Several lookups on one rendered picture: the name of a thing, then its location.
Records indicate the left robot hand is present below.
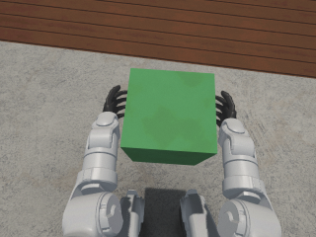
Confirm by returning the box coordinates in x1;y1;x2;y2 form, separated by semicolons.
103;85;127;119

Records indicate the right robot thigh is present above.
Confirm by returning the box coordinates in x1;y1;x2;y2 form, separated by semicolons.
180;194;220;237

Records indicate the robot left forearm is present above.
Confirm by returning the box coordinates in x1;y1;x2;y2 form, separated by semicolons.
62;112;120;231

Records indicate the robot thigh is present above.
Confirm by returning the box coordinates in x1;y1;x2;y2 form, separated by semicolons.
114;195;145;237
180;194;220;237

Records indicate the left robot thigh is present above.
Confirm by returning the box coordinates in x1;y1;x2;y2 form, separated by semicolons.
114;195;145;237

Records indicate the right robot hand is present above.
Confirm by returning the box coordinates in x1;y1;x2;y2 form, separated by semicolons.
215;90;237;127

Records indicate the robot right upper arm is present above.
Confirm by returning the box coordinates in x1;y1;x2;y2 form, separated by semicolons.
216;198;281;237

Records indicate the carton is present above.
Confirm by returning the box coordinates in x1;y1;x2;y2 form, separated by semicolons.
120;68;218;166

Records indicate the robot right forearm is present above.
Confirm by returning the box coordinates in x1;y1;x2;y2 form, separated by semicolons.
217;118;276;214

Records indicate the robot left upper arm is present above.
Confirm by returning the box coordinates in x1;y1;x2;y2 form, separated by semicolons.
62;192;123;237

